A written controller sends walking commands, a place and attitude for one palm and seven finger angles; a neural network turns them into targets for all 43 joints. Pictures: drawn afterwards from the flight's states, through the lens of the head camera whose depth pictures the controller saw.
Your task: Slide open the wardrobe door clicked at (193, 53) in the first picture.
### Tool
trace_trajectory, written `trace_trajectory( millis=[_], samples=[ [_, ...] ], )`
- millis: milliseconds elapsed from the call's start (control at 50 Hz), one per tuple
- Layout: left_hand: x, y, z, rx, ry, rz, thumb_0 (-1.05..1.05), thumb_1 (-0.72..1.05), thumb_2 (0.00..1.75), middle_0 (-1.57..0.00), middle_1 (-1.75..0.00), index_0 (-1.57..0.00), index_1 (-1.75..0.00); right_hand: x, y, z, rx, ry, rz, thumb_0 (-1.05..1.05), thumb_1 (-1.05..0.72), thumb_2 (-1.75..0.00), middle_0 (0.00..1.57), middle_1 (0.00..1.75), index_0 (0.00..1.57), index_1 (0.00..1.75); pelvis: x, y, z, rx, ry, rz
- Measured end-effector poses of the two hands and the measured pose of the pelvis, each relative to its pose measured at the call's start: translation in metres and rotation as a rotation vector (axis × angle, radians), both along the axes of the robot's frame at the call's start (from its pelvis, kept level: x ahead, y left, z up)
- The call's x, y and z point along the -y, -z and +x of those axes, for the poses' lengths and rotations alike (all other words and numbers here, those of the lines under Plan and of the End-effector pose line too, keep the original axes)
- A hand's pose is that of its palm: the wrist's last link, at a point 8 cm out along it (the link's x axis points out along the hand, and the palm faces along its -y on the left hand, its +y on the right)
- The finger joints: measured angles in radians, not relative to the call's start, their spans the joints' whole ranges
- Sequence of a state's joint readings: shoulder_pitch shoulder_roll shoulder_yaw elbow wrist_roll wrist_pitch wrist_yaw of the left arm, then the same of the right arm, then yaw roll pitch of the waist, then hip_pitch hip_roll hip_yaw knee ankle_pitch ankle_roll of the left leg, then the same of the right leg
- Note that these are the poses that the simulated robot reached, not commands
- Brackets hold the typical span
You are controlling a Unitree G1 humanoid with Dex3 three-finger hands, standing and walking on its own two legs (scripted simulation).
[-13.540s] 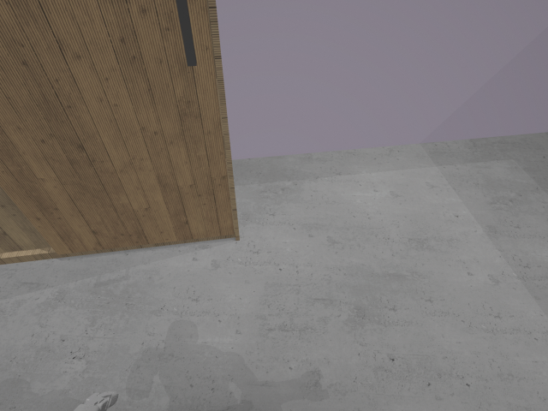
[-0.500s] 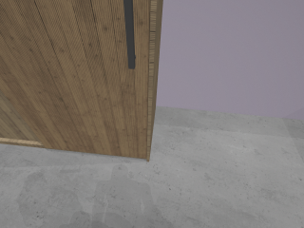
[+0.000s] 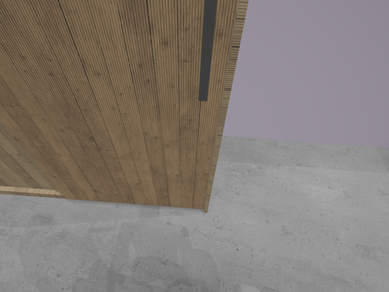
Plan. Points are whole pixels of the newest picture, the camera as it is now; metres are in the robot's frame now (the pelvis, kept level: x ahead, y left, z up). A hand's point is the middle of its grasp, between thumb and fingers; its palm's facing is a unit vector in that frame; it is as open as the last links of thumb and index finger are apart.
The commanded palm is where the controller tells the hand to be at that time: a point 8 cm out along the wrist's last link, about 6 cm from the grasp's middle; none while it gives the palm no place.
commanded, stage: shuffle to correct the standing spot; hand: right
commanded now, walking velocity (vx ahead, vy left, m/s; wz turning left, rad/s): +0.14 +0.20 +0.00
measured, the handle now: (207, 45) +0.57 +0.02 +0.21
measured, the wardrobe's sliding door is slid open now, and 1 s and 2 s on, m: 0.00 0.00 0.00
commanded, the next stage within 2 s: come to a stop and stand still in 1.10 s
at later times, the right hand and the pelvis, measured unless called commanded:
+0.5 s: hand (245, 287) +0.17 -0.11 -0.18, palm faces +0.03 +0.98 -0.17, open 7.4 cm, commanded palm none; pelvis +0.14 +0.08 +0.00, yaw +2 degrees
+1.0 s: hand (191, 247) +0.26 +0.02 -0.19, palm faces +0.02 +0.99 -0.16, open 7.3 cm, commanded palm none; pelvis +0.17 +0.19 -0.02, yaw +0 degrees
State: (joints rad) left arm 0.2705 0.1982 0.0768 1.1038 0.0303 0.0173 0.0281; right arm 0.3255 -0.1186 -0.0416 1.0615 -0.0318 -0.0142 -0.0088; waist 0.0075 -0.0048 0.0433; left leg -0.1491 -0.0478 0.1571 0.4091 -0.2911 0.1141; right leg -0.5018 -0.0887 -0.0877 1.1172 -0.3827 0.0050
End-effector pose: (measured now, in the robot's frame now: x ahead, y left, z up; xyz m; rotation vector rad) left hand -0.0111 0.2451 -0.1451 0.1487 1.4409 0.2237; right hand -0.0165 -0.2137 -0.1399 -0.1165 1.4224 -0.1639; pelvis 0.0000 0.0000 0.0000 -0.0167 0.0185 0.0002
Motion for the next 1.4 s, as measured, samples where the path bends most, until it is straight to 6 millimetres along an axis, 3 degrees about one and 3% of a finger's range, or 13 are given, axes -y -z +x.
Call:
trace_trajectory(
  millis=[160,240,280,360,500,580,660,760,880,960,1040,1260,1400],
  samples=[
    [-0.013,0.002,0.126,0.160,0.080,0.000,0.00,0.91,0.90,-0.19,-0.30,-0.19,-0.30,-0.050,0.013,0.007,-0.096,0.032,0.064,0.00,-0.91,-0.90,0.20,0.30,0.20,0.30,-0.026,0.008,0.045,-0.010,-0.009,0.025],
    [-0.008,0.004,0.181,0.243,0.101,-0.008,0.00,0.91,0.90,-0.19,-0.30,-0.19,-0.30,-0.061,0.020,0.015,-0.154,0.041,0.081,0.00,-0.91,-0.90,0.20,0.30,0.20,0.30,-0.034,0.015,0.072,-0.003,-0.022,0.029],
    [-0.008,0.005,0.198,0.293,0.087,0.000,0.00,0.91,0.90,-0.19,-0.30,-0.20,-0.30,-0.061,0.025,0.026,-0.174,0.029,0.089,0.00,-0.90,-0.90,0.20,0.30,0.20,0.30,-0.036,0.020,0.085,0.008,-0.040,0.045],
    [-0.021,-0.003,0.193,0.297,0.033,0.011,0.00,0.91,0.90,-0.20,-0.30,-0.20,-0.30,-0.053,0.025,0.075,-0.130,-0.024,0.056,0.01,-0.91,-0.90,0.21,0.30,0.20,0.30,-0.048,0.015,0.104,0.041,-0.058,0.037],
    [-0.084,-0.019,0.171,0.125,0.041,0.077,-0.01,0.94,0.90,-0.20,-0.30,-0.20,-0.30,-0.052,0.007,0.182,0.094,-0.034,0.001,0.01,-0.91,-0.90,0.20,0.30,0.20,0.30,-0.080,0.000,0.136,0.018,-0.043,0.056],
    [-0.119,-0.016,0.168,0.073,0.003,0.072,0.00,0.93,0.90,-0.20,-0.30,-0.20,-0.30,-0.073,0.005,0.224,0.114,-0.088,-0.025,0.00,-0.91,-0.90,0.20,0.30,0.20,0.30,-0.110,0.002,0.153,0.005,-0.044,0.054],
    [-0.160,0.004,0.165,0.032,-0.042,0.053,0.00,0.91,0.90,-0.20,-0.30,-0.20,-0.30,-0.106,0.011,0.260,0.130,-0.140,-0.058,0.00,-0.91,-0.90,0.20,0.30,0.20,0.30,-0.149,0.017,0.172,-0.006,-0.042,0.026],
    [-0.194,0.014,0.177,-0.008,-0.054,0.054,0.00,0.91,0.90,-0.19,-0.30,-0.20,-0.30,-0.149,0.003,0.279,0.162,-0.144,-0.064,0.00,-0.91,-0.90,0.20,0.30,0.20,0.30,-0.173,0.016,0.180,-0.005,-0.025,0.028],
    [-0.199,0.005,0.214,0.069,-0.003,0.035,0.01,0.91,0.90,-0.19,-0.30,-0.19,-0.30,-0.181,0.006,0.281,0.198,-0.106,-0.036,0.00,-0.91,-0.90,0.20,0.30,0.20,0.30,-0.191,0.011,0.180,0.000,0.000,0.025],
    [-0.188,0.002,0.236,0.145,0.033,0.022,0.00,0.91,0.90,-0.19,-0.30,-0.19,-0.30,-0.188,0.017,0.273,0.212,-0.079,-0.008,0.00,-0.91,-0.90,0.21,0.30,0.20,0.30,-0.195,0.014,0.173,0.009,0.005,0.039],
    [-0.178,-0.003,0.242,0.208,0.053,0.024,0.00,0.92,0.90,-0.19,-0.30,-0.20,-0.30,-0.186,0.028,0.255,0.199,-0.038,0.018,0.00,-0.91,-0.90,0.21,0.30,0.20,0.30,-0.193,0.018,0.164,0.036,-0.001,0.037],
    [-0.195,-0.014,0.214,0.235,0.102,0.019,0.00,0.91,0.90,-0.20,-0.30,-0.20,-0.30,-0.172,0.007,0.181,0.108,-0.003,-0.065,0.00,-0.91,-0.90,0.20,0.30,0.20,0.30,-0.209,0.004,0.114,0.031,-0.012,0.043],
    [-0.227,0.008,0.164,0.225,0.052,-0.038,0.00,0.91,0.90,-0.20,-0.30,-0.20,-0.30,-0.198,0.000,0.120,0.071,-0.027,-0.115,0.00,-0.91,-0.90,0.20,0.30,0.20,0.30,-0.237,0.012,0.082,0.037,-0.021,-0.002]
  ],
)
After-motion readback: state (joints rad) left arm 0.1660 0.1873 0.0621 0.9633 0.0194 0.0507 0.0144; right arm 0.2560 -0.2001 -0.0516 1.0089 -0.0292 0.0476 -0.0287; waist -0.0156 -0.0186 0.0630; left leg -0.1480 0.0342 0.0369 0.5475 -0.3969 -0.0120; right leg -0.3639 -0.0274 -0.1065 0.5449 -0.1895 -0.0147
